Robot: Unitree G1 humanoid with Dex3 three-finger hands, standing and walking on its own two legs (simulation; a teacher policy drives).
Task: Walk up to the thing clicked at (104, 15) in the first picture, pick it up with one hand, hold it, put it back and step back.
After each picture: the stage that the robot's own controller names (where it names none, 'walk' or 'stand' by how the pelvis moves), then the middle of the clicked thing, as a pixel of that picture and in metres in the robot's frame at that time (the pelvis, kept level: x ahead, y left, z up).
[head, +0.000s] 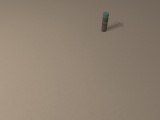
stand; (104, 22) +1.72 -0.28 -0.65
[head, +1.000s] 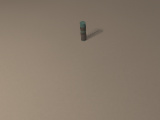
walk; (83, 31) +1.61 +0.10 -0.63
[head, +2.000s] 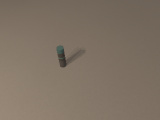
walk; (61, 57) +1.11 +0.28 -0.65
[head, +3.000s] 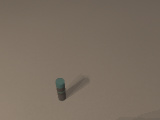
walk; (61, 90) +0.72 +0.21 -0.64
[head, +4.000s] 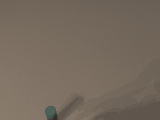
stand; (52, 117) +0.45 +0.20 -0.63
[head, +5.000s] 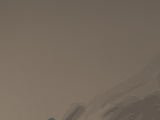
stand; out of the picture +0.42 +0.21 -0.66
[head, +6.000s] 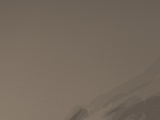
stand; out of the picture +0.40 +0.20 -0.66
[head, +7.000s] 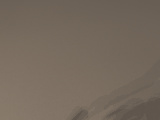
stand; out of the picture +0.39 +0.20 -0.66
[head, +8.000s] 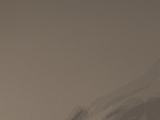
stand; out of the picture +0.39 +0.20 -0.66
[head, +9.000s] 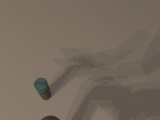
go down; (43, 90) +0.44 +0.21 -0.49
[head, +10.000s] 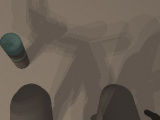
go down; (17, 53) +0.47 +0.27 -0.26
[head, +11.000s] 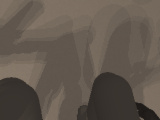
close in; out of the picture +0.45 +0.30 -0.19
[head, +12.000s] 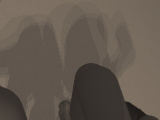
close; out of the picture +0.43 +0.32 -0.15
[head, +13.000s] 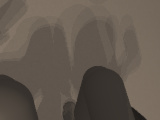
lift; out of the picture +0.39 +0.30 -0.14
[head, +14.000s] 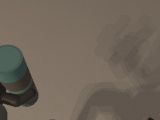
lift; (19, 82) +0.33 +0.19 +0.05
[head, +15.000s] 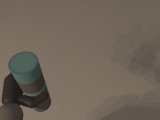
hold; (34, 86) +0.33 +0.16 +0.04
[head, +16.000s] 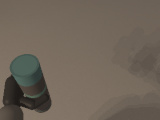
hold; (35, 88) +0.32 +0.16 +0.04
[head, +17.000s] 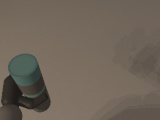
crouch; (34, 87) +0.32 +0.17 +0.04
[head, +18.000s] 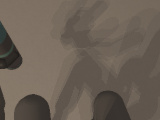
crouch; (1, 47) +0.44 +0.23 -0.04
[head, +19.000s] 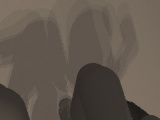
lower; out of the picture +0.41 +0.34 -0.16
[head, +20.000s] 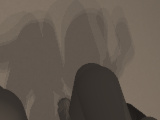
lower; out of the picture +0.42 +0.33 -0.15
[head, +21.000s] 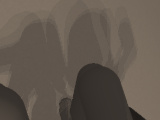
lower; out of the picture +0.41 +0.33 -0.16
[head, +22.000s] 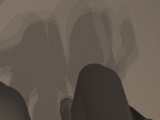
lower; out of the picture +0.41 +0.32 -0.16
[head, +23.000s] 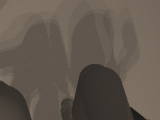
loosen; out of the picture +0.40 +0.32 -0.15
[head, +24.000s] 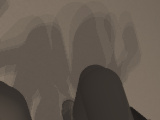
withdraw; out of the picture +0.41 +0.32 -0.16
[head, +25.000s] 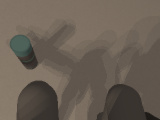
walk; (26, 55) +0.45 +0.26 -0.26
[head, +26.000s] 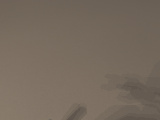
stand; out of the picture +0.39 +0.20 -0.59
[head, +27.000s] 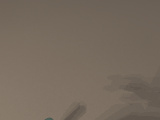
stand; out of the picture +0.40 +0.22 -0.60
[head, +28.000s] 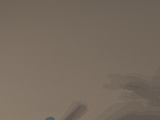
stand; out of the picture +0.39 +0.21 -0.60
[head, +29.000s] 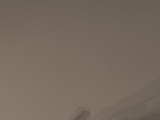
stand; out of the picture +0.42 +0.20 -0.65
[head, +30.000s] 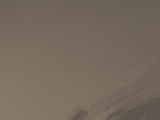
stand; out of the picture +0.38 +0.20 -0.66
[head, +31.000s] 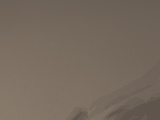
walk; out of the picture +0.37 +0.20 -0.66
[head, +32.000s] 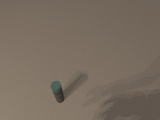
walk; (58, 92) +0.57 +0.21 -0.63
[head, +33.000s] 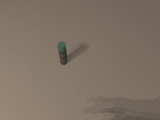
walk; (62, 53) +0.93 +0.19 -0.62
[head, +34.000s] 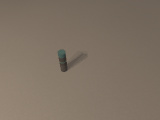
stand; (62, 61) +1.02 +0.21 -0.63
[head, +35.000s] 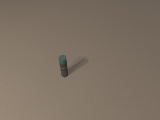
stand; (63, 66) +1.00 +0.20 -0.66
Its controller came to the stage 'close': yes
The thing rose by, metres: 0.67
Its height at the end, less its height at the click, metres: +0.00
